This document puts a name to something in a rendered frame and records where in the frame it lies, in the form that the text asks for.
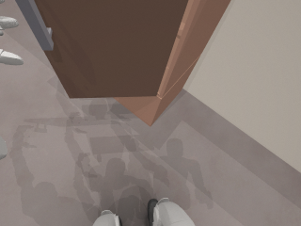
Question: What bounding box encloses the handle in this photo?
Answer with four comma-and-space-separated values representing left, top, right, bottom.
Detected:
15, 0, 54, 51

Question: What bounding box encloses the robot left hand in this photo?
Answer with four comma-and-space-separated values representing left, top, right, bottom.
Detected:
0, 0, 24, 66

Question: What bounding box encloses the robot left shin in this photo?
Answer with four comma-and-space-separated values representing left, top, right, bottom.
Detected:
101, 210, 114, 216

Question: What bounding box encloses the cupboard door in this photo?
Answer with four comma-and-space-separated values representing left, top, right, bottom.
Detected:
34, 0, 189, 99

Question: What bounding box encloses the robot right shin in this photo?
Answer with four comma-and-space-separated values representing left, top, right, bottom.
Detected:
152, 198, 169, 226

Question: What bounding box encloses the robot shin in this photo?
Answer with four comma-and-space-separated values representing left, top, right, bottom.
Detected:
101, 210, 114, 216
152, 198, 169, 226

